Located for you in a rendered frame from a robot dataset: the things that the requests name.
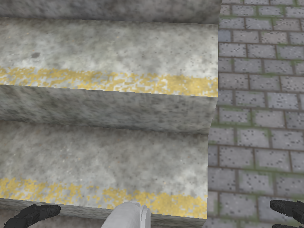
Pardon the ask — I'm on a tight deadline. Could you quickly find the left robot thigh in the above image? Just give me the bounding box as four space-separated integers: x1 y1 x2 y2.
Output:
101 202 151 228

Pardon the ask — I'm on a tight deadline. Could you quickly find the robot right hand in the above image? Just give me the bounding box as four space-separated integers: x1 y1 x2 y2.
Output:
270 200 304 228

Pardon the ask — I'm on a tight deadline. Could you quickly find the robot left hand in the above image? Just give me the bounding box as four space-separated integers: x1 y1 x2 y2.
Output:
4 204 61 228

